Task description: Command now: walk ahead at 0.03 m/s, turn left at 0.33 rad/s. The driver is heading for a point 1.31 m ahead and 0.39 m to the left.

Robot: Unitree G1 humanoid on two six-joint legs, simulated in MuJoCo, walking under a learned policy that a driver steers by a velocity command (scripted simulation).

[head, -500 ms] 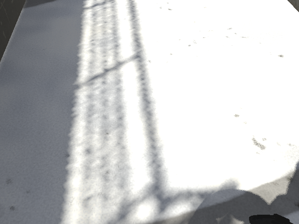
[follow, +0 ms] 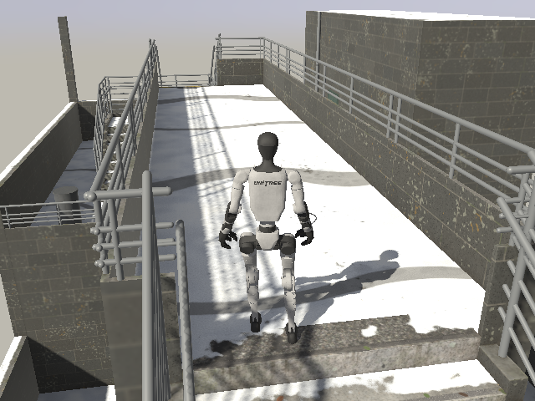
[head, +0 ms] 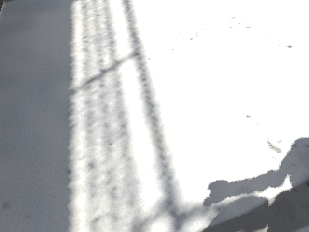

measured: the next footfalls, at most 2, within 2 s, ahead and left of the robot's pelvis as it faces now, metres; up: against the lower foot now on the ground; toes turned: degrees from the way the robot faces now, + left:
right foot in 0.72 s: +0.09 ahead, -0.10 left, +0.00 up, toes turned +28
left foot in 1.04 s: -0.06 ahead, +0.12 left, +0.00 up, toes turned +27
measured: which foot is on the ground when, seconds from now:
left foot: down 0.00-0.72, up 0.74-1.00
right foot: down 0.00-0.22, up 0.24-0.70, down 0.72-1.00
